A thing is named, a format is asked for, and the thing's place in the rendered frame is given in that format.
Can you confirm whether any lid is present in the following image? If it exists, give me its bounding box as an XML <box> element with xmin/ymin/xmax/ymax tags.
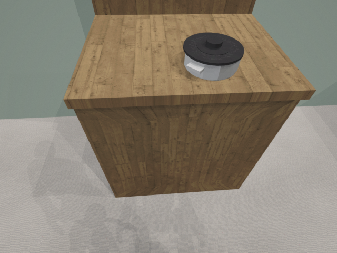
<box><xmin>183</xmin><ymin>32</ymin><xmax>244</xmax><ymax>66</ymax></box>

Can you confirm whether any pot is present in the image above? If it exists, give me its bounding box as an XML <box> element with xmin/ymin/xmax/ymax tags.
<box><xmin>184</xmin><ymin>54</ymin><xmax>240</xmax><ymax>81</ymax></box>

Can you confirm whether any knob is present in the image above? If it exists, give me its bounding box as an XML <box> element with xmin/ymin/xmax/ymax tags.
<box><xmin>206</xmin><ymin>36</ymin><xmax>223</xmax><ymax>48</ymax></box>

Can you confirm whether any table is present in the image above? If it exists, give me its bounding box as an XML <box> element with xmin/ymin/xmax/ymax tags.
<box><xmin>63</xmin><ymin>0</ymin><xmax>316</xmax><ymax>198</ymax></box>

